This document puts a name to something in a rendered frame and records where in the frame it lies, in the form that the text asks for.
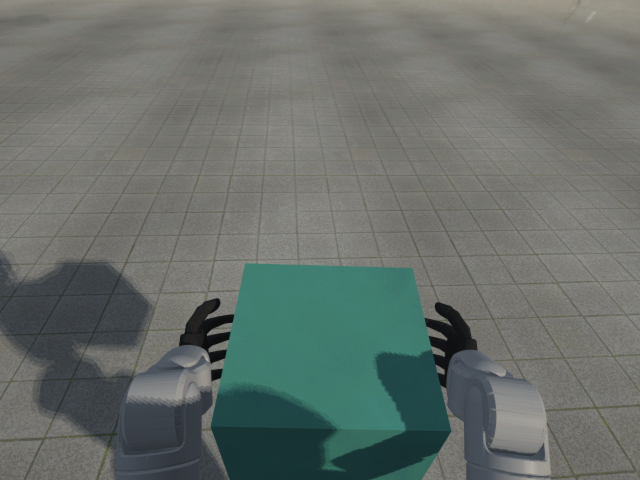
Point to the right robot forearm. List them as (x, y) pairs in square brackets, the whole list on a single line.
[(505, 424)]

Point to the carton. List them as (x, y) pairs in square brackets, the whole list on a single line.
[(329, 374)]

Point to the left robot hand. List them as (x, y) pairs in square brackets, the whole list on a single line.
[(197, 329)]

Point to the right robot hand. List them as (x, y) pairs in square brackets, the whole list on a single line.
[(458, 337)]

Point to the left robot forearm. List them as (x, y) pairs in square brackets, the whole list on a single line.
[(160, 418)]

